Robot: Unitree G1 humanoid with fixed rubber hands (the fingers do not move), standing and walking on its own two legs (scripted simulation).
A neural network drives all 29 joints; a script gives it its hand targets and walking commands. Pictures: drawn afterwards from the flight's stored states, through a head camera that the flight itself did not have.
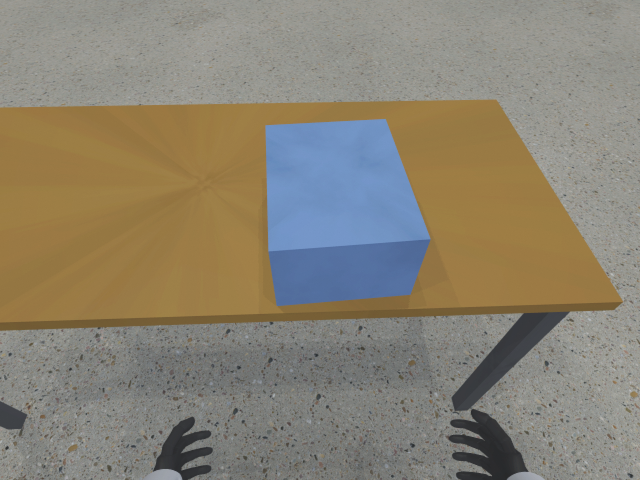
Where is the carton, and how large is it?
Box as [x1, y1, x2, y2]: [265, 119, 430, 305]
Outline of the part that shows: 385,119 265,125 268,251 277,305 410,294 430,239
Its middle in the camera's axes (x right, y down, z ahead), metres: +0.03 -0.05 +0.66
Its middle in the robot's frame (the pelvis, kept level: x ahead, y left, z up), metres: +0.53 +0.01 +0.00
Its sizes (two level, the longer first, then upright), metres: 0.288 0.220 0.144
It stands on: a table, 0.71 m high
